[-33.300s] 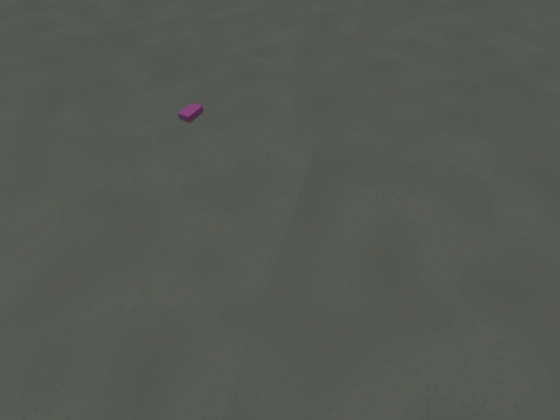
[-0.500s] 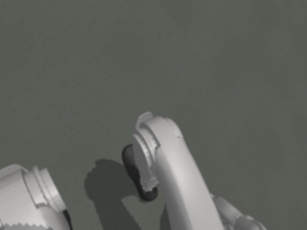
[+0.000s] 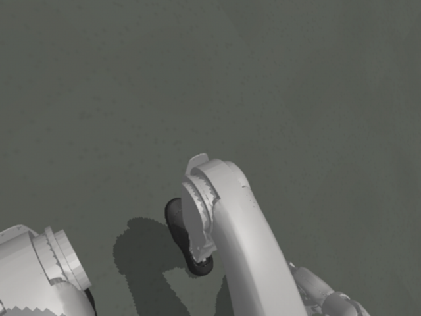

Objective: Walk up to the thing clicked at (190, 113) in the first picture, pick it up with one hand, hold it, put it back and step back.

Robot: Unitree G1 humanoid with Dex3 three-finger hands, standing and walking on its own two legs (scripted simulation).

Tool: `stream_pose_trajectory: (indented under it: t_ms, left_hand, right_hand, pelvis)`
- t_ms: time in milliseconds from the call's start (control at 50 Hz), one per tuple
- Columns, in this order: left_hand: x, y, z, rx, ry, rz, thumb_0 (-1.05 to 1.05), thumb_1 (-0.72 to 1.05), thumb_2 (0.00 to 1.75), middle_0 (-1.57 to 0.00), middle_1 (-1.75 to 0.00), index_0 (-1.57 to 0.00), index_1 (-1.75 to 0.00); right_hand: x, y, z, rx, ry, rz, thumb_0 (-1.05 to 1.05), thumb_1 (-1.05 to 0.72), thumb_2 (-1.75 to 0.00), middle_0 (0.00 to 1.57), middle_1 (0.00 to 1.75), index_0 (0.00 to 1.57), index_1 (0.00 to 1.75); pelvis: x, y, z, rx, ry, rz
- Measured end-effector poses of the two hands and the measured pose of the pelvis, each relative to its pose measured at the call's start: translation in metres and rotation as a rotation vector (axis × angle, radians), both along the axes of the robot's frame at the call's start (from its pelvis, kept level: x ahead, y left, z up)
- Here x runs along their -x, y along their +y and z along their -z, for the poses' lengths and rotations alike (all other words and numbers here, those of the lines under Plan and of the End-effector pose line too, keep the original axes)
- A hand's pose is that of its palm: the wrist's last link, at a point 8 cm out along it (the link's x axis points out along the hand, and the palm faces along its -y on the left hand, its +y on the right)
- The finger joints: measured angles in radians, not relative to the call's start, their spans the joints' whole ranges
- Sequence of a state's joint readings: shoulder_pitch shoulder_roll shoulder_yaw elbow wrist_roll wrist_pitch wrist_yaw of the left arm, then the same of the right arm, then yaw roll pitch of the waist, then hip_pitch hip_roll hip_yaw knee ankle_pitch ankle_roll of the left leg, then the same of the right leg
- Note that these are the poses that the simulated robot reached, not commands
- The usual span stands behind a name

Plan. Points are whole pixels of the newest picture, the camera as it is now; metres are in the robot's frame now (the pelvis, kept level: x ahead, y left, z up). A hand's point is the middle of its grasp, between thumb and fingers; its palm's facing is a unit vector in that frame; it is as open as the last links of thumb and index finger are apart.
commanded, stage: open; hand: left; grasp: from above
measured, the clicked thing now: out of the picture +0.46 +0.35 -0.29
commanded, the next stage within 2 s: withdraw in 0.26 s
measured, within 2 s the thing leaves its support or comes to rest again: neither
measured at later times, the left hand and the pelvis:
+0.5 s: hand out of the picture +0.46 +0.35 -0.24, palm faces -0.43 -0.14 -0.89, open 13.8 cm; pelvis +0.00 +0.00 +0.00, yaw +0 degrees
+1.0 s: hand out of the picture +0.43 +0.38 -0.08, palm faces -0.50 -0.13 -0.85, open 13.7 cm; pelvis -0.01 -0.01 +0.05, yaw +7 degrees
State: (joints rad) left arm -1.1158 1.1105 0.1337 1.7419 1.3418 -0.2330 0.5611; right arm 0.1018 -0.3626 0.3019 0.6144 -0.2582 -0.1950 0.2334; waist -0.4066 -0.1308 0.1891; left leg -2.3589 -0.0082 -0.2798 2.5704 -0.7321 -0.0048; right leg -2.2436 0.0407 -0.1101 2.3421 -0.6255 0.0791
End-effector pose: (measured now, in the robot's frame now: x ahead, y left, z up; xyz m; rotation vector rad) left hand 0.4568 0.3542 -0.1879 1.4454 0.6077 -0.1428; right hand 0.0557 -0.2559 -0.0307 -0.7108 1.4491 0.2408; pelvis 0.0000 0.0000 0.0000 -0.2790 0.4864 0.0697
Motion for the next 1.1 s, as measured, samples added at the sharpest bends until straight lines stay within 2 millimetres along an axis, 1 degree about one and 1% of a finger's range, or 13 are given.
stream_pose_trajectory:
  t_ms: [280,480,520,580,620,660,720,800,880,940,980,1040,1100]
  left_hand:
    - [0.002,0.000,0.000,0.008,0.011,-0.001,0.00,-0.41,0.91,-0.20,-0.87,-0.17,-0.90]
    - [-0.002,0.000,-0.004,0.004,-0.012,0.012,0.00,-0.46,0.95,-0.15,-0.94,-0.13,-0.96]
    - [-0.006,0.001,-0.011,0.000,-0.045,0.018,0.00,-0.47,0.96,-0.14,-0.95,-0.13,-0.96]
    - [-0.012,0.006,-0.029,-0.011,-0.099,0.021,0.00,-0.48,0.97,-0.14,-0.97,-0.13,-0.98]
    - [-0.014,0.011,-0.044,-0.026,-0.126,0.013,0.00,-0.49,0.98,-0.13,-0.97,-0.12,-0.98]
    - [-0.014,0.017,-0.064,-0.047,-0.150,0.005,0.01,-0.50,0.98,-0.13,-0.98,-0.12,-0.99]
    - [-0.011,0.026,-0.094,-0.080,-0.149,-0.012,0.01,-0.51,0.99,-0.12,-0.99,-0.11,-1.00]
    - [-0.002,0.035,-0.132,-0.107,-0.090,-0.030,0.00,-0.50,1.00,-0.12,-0.99,-0.11,-1.01]
    - [0.009,0.035,-0.157,-0.085,-0.006,-0.039,0.00,-0.50,1.01,-0.12,-1.00,-0.11,-1.01]
    - [0.013,0.030,-0.165,-0.054,0.043,-0.024,0.00,-0.49,1.00,-0.13,-1.00,-0.11,-1.01]
    - [0.014,0.025,-0.166,-0.029,0.060,-0.005,0.00,-0.48,1.00,-0.14,-0.99,-0.12,-1.01]
    - [0.014,0.020,-0.158,0.007,0.071,0.026,0.00,-0.46,0.99,-0.15,-0.98,-0.14,-1.00]
    - [0.014,0.017,-0.144,0.026,0.062,0.064,0.00,-0.45,0.98,-0.16,-0.97,-0.14,-0.99]
  right_hand:
    - [0.003,0.002,0.003,-0.014,0.013,0.005,-0.01,-0.90,-0.90,0.20,0.30,0.20,0.30]
    - [0.007,-0.001,-0.001,0.001,0.012,0.017,-0.01,-0.91,-0.90,0.20,0.30,0.20,0.30]
    - [0.007,-0.001,-0.001,0.000,0.013,0.021,-0.01,-0.91,-0.90,0.20,0.29,0.20,0.30]
    - [0.005,-0.002,-0.001,-0.006,0.009,0.029,0.00,-0.91,-0.91,0.20,0.30,0.20,0.30]
    - [0.000,-0.003,-0.001,-0.011,-0.009,0.042,0.00,-0.91,-0.91,0.20,0.30,0.20,0.30]
    - [-0.006,-0.005,0.001,-0.021,-0.030,0.061,0.00,-0.91,-0.91,0.20,0.30,0.20,0.30]
    - [-0.017,-0.007,0.006,-0.046,-0.061,0.087,0.00,-0.92,-0.91,0.20,0.30,0.20,0.30]
    - [-0.036,-0.006,0.011,-0.081,-0.108,0.125,0.00,-0.92,-0.91,0.20,0.29,0.20,0.30]
    - [-0.051,-0.004,0.009,-0.098,-0.143,0.143,0.00,-0.92,-0.91,0.20,0.29,0.20,0.30]
    - [-0.056,-0.006,0.004,-0.083,-0.157,0.142,0.00,-0.92,-0.91,0.20,0.29,0.20,0.30]
    - [-0.056,-0.010,0.001,-0.061,-0.160,0.140,0.00,-0.92,-0.91,0.20,0.29,0.20,0.30]
    - [-0.049,-0.017,-0.004,-0.013,-0.152,0.137,-0.01,-0.92,-0.91,0.20,0.29,0.20,0.30]
    - [-0.038,-0.025,-0.007,0.041,-0.124,0.136,-0.01,-0.91,-0.91,0.20,0.29,0.20,0.30]
  pelvis:
    - [0.001,-0.002,-0.001,-0.004,0.000,-0.001]
    - [0.002,-0.002,-0.001,-0.004,-0.004,0.000]
    - [0.002,-0.002,-0.002,-0.004,0.001,0.000]
    - [0.001,-0.003,-0.004,-0.004,0.015,-0.004]
    - [-0.001,-0.003,-0.005,-0.005,0.027,-0.007]
    - [-0.002,-0.003,-0.008,-0.008,0.044,-0.012]
    - [-0.003,-0.003,-0.013,-0.017,0.071,-0.022]
    - [-0.002,-0.002,-0.025,-0.036,0.095,-0.039]
    - [0.003,-0.003,-0.040,-0.057,0.100,-0.058]
    - [0.007,-0.004,-0.049,-0.068,0.097,-0.066]
    - [0.010,-0.006,-0.052,-0.071,0.093,-0.070]
    - [0.013,-0.008,-0.051,-0.072,0.087,-0.069]
    - [0.015,-0.010,-0.046,-0.068,0.083,-0.065]
